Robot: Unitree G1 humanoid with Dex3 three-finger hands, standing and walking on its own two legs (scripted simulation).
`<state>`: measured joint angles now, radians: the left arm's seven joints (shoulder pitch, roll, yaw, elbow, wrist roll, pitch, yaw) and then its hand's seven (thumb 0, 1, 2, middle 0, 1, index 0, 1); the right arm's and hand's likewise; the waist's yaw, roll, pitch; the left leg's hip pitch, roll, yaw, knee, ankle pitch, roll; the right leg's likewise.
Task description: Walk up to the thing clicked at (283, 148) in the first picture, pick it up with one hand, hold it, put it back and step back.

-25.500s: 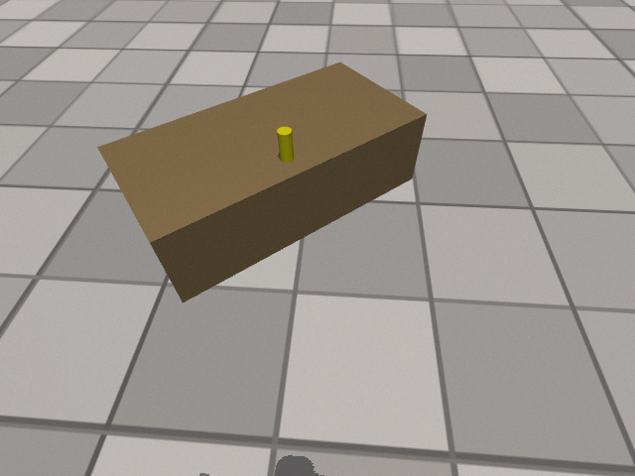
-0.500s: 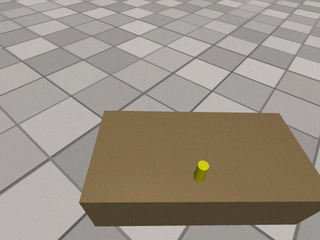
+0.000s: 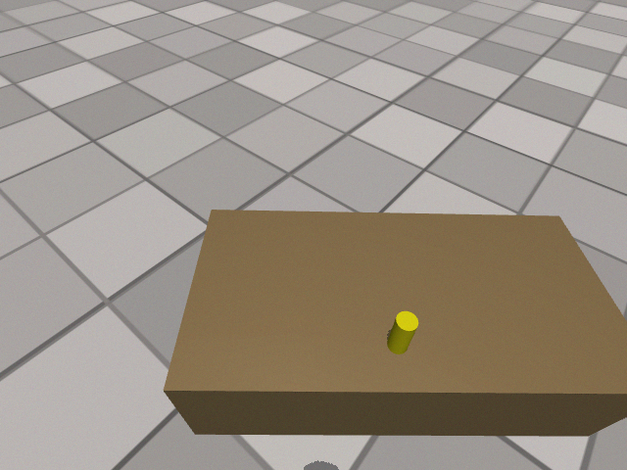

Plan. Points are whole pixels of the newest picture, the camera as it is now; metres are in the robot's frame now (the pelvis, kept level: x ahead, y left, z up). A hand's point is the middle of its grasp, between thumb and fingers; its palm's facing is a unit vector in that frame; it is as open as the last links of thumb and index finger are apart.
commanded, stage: home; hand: right
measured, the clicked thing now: (402, 333) +0.49 -0.19 -0.36
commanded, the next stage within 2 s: stand in 0.30 s
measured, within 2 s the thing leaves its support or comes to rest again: neither
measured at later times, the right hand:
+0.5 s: hand out of the picture +0.08 -0.24 -0.15, palm faces +0.00 +0.93 -0.37, open 17.2 cm
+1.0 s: hand out of the picture +0.09 -0.24 -0.15, palm faces -0.02 +0.93 -0.35, open 7.8 cm
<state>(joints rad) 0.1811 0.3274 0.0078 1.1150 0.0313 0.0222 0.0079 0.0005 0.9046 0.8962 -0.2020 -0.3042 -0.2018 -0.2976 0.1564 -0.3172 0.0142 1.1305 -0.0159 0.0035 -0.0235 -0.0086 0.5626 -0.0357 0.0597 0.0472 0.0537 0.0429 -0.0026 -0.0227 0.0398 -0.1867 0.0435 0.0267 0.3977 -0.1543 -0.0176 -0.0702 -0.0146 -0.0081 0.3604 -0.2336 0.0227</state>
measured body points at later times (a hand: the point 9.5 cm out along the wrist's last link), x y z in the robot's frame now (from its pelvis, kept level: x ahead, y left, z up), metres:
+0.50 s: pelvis +0.01 +0.01 +0.00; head +0.00 +0.02 +0.45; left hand +0.07 +0.30 -0.14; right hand +0.08 -0.29 -0.12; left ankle +0.04 +0.13 -0.74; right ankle -0.02 -0.13 -0.74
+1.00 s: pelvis +0.02 +0.01 +0.00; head +0.02 +0.01 +0.45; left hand +0.07 +0.30 -0.14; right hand +0.09 -0.29 -0.13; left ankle +0.04 +0.13 -0.74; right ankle -0.02 -0.13 -0.74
